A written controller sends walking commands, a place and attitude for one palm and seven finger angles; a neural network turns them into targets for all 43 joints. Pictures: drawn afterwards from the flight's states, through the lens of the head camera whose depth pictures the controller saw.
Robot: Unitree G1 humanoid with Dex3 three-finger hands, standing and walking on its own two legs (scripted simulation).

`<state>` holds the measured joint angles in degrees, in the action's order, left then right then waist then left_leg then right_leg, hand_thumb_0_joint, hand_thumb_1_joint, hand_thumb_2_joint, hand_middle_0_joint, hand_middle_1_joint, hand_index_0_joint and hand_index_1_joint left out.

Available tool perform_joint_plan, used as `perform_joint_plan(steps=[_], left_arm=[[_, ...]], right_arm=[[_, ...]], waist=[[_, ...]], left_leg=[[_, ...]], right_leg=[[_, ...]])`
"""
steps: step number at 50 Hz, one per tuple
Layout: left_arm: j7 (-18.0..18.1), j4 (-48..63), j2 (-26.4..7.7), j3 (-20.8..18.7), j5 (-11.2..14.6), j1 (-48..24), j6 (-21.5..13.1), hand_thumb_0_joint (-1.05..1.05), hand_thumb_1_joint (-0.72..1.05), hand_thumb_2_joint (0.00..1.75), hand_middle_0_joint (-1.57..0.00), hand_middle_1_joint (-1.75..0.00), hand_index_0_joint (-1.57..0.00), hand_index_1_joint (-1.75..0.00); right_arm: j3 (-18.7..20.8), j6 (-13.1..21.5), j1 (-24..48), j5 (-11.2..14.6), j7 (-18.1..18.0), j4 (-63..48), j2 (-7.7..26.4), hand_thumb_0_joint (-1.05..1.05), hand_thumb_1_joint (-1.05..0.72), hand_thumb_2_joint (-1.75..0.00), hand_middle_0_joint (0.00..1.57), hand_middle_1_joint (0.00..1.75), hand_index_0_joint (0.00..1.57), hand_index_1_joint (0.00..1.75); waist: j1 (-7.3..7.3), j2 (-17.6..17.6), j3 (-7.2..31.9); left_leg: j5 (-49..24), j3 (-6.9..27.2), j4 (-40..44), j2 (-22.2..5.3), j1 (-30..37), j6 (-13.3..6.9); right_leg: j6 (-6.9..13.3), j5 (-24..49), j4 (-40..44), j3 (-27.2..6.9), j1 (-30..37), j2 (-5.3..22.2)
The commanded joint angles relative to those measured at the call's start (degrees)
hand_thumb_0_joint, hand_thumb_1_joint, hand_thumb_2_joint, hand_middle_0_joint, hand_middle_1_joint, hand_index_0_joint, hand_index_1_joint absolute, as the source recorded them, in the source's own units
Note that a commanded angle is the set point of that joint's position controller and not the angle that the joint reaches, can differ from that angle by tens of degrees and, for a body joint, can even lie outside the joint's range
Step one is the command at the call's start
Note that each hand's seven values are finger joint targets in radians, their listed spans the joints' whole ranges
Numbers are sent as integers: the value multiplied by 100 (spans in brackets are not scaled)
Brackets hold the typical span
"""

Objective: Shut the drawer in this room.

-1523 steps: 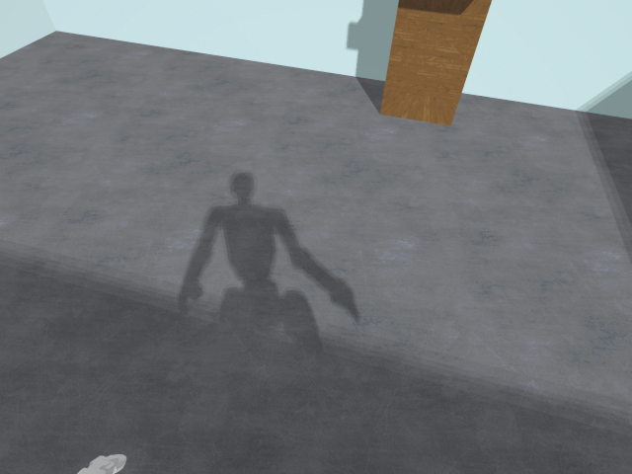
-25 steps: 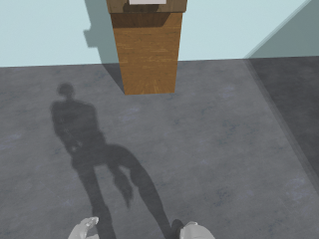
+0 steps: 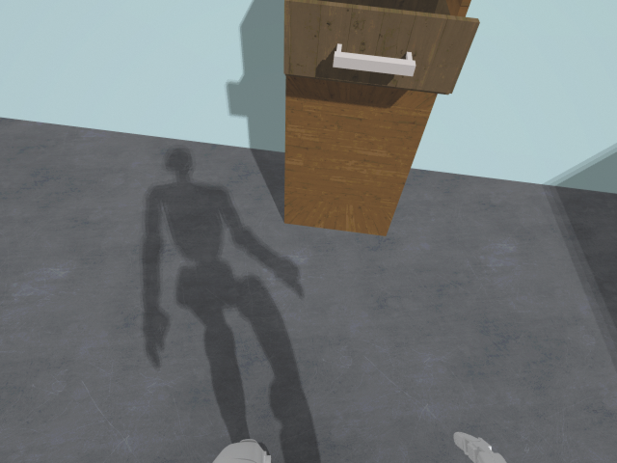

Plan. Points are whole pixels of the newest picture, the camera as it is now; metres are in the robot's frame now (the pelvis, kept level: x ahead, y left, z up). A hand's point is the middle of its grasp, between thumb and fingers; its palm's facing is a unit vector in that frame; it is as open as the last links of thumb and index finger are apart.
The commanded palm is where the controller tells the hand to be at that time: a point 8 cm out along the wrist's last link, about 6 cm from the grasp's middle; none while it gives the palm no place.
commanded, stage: stand and wait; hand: left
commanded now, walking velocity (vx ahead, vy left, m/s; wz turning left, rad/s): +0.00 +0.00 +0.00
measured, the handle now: (373, 58) +0.85 -0.02 +0.10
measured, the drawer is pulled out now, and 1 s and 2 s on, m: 0.20 0.20 0.20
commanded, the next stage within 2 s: look at it before walking up in 0.98 s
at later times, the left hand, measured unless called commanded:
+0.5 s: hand out of the picture +0.12 +0.19 -0.16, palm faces +0.01 -0.97 -0.23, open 7.3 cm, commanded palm none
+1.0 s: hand out of the picture +0.07 +0.12 -0.16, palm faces +0.06 -0.99 -0.13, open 7.4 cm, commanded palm none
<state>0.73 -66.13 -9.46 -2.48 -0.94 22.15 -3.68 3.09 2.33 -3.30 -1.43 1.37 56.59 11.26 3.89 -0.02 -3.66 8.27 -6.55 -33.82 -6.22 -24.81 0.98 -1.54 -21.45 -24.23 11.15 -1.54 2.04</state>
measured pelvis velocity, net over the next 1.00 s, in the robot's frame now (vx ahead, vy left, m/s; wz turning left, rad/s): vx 0.11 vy -0.02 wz -0.01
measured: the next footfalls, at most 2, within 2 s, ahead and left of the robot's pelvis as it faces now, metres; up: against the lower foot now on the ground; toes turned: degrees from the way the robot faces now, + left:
left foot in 0.02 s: +0.14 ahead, +0.11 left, +0.00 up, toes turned +9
right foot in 0.40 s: +0.13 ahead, -0.12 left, +0.00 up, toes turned -7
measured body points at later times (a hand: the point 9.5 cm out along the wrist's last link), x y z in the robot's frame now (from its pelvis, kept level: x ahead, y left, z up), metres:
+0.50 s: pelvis +0.08 +0.01 +0.01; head +0.07 -0.01 +0.46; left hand +0.12 +0.24 -0.14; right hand +0.08 -0.21 -0.16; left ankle +0.10 +0.11 -0.73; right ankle +0.09 -0.12 -0.73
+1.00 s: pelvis +0.11 -0.02 +0.01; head +0.11 -0.02 +0.46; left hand +0.07 +0.17 -0.15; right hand +0.09 -0.23 -0.15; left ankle +0.10 +0.11 -0.73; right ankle +0.09 -0.12 -0.73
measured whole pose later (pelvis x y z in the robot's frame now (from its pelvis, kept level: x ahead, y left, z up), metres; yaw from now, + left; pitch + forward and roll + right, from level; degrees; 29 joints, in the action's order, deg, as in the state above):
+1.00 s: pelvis +0.11 -0.02 +0.01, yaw +0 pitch -1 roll +0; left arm 2.5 -66.8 -4.5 0.5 -0.1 19.1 -0.8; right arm 0.8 0.4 -16.5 -0.5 -2.2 67.5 6.2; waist 0.3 0.1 -1.3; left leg 12.4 -8.2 -22.0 -4.2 -7.8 1.4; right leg 1.2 -13.9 -22.4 6.1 -7.1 0.8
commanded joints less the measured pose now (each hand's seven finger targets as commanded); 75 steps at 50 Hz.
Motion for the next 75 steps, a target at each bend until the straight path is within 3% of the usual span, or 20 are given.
perform_joint_plan(steps=[1,2,3,4,6,7,9,11,15,16,18,20,21,22,23,28,31,40,49,75], left_arm=[[24,331,-375,25,132,355,-75,0,90,90,-20,-30,-20,-30],[73,388,-502,20,105,199,-22,0,90,90,-20,-30,-20,-30],[108,339,-378,27,98,70,29,0,90,90,-20,-30,-20,-30],[100,301,-326,29,78,-72,53,0,90,90,-20,-30,-20,-30],[60,241,-231,12,48,-189,142,0,90,90,-20,-30,-20,-30],[40,198,-158,31,47,-67,173,0,90,90,-20,-30,-20,-30],[57,163,-3,43,42,75,275,0,90,90,-20,-30,-20,-30],[82,211,67,37,5,1,346,0,90,90,-20,-30,-20,-30],[77,325,56,85,-19,-178,375,0,90,90,-20,-30,-20,-30],[80,307,18,88,-20,-178,362,0,90,90,-20,-30,-20,-30],[98,256,-196,93,-20,-70,307,0,90,90,-20,-30,-20,-30],[111,328,-506,130,-12,-376,246,0,90,90,-20,-30,-20,-30],[94,375,-612,144,12,-534,261,0,90,90,-20,-30,-20,-30],[82,395,-614,123,14,-679,238,0,90,90,-20,-30,-20,-30],[86,384,-545,142,37,-689,219,0,90,90,-20,-30,-20,-30],[130,308,-397,180,77,-395,222,0,90,90,-20,-30,-20,-30],[147,264,-376,179,88,-276,203,0,90,90,-20,-30,-20,-30],[188,127,-211,198,76,-28,185,0,90,90,-20,-30,-20,-30],[207,38,-57,220,52,177,189,0,90,90,-20,-30,-20,-30],[203,127,-169,187,50,78,200,0,90,90,-20,-30,-20,-30]], right_arm=[[220,146,-2325,-24,-182,431,1286,0,-90,-90,20,30,20,30],[163,50,-2198,63,-224,433,1331,0,-90,-90,20,30,20,30],[98,75,-1799,47,-280,387,1057,0,-90,-90,20,30,20,30],[61,92,-1475,44,-320,325,894,0,-90,-90,20,30,20,30],[-50,86,-1041,50,-322,264,520,0,-90,-90,20,30,20,30],[-67,102,-910,53,-324,281,490,0,-90,-90,20,30,20,30],[-65,89,-867,68,-316,311,402,0,-90,-90,20,30,20,30],[-4,52,-913,41,-310,299,276,0,-90,-90,20,30,20,30],[5,-34,-773,22,-304,312,371,0,-90,-90,20,30,20,30],[8,-58,-813,27,-305,353,358,0,-90,-90,20,30,20,30],[-27,-74,-852,74,-286,422,253,0,-90,-90,20,30,20,30],[-98,-128,-1071,123,-244,467,-4,0,-90,-90,20,30,20,30],[-113,-142,-1206,105,-214,525,-13,0,-90,-90,20,30,20,30],[-120,-180,-1288,80,-223,594,-17,0,-90,-90,20,30,20,30],[-128,-177,-1370,65,-234,666,30,0,-90,-90,20,30,20,30],[-186,-94,-1627,93,-260,845,16,0,-90,-90,20,30,20,30],[-192,-74,-1693,97,-283,906,-21,0,-90,-90,20,30,20,30],[-186,-99,-1830,113,-340,1023,-164,0,-90,-90,20,30,20,30],[-171,-130,-1750,108,-365,979,-206,0,-90,-90,20,30,20,30],[-170,-99,-1785,103,-365,949,-114,0,-90,-90,20,30,20,30]], waist=[[-939,-1771,1812],[-870,-1417,1745],[-736,-1201,1371],[-679,-1172,1019],[-462,-885,468],[-350,-657,444],[-262,-665,559],[-278,-613,515],[-229,-619,296],[-211,-514,257],[-113,-285,229],[-349,380,-63],[-424,233,-155],[-459,661,-271],[-463,838,-305],[-371,173,-86],[-356,86,124],[-388,17,85],[-400,6,-184],[-373,57,-152]], left_leg=[[-4784,1992,628,-1874,4121,-1001],[-5270,1817,729,-2048,3685,-1281],[-5059,1608,907,-1941,3224,-1328],[-4607,1500,1027,-1807,2785,-1312],[-3681,1007,1369,-1357,1828,-1061],[-3437,841,1446,-1226,1658,-962],[-2654,678,1665,-1056,1387,-912],[-1751,682,1844,-1007,1130,-916],[-269,861,1886,-921,918,-913],[-79,843,1771,-857,893,-834],[250,640,1412,-510,761,-476],[902,347,1301,-16,914,-103],[863,337,1384,68,1164,-74],[686,316,1358,51,1270,-35],[498,310,1351,-6,1475,-39],[88,388,1675,-144,1518,-118],[-78,353,1651,-160,1646,-114],[-266,287,1543,-184,1775,-101],[-127,276,1512,-178,1819,-110],[-205,299,1562,-191,1774,-125]], right_leg=[[43,-1156,-3406,-213,-2344,-47],[116,-1668,-4045,-772,-2280,80],[71,-1405,-4179,-945,-2473,244],[29,-1154,-4187,-1027,-2567,365],[-22,-791,-3661,-1034,-2177,508],[-58,-566,-3398,-977,-2012,503],[-99,-244,-3052,-897,-1732,441],[-106,-73,-2658,-843,-1574,423],[-104,216,-1410,-697,-1206,328],[-105,463,-970,-668,-1042,293],[-92,1211,69,-823,-608,378],[182,915,673,-1487,-1099,936],[253,640,738,-1452,-1449,997],[271,571,728,-1411,-1634,860],[279,533,759,-1383,-1760,799],[196,1201,627,-1150,-1151,601],[220,1534,613,-1138,-943,602],[265,1969,629,-1126,-885,594],[261,1787,709,-1179,-1138,561],[267,1799,671,-1112,-914,542]])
